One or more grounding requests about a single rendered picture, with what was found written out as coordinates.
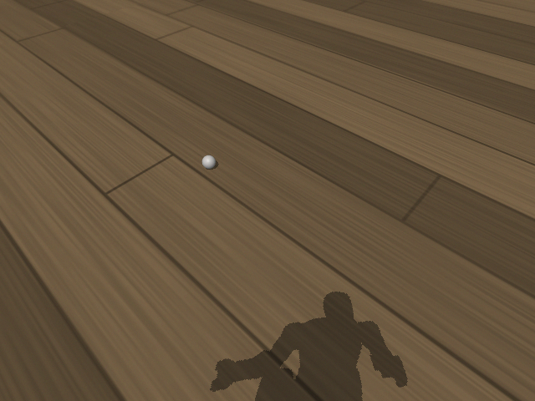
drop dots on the ball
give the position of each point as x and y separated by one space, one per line
208 161

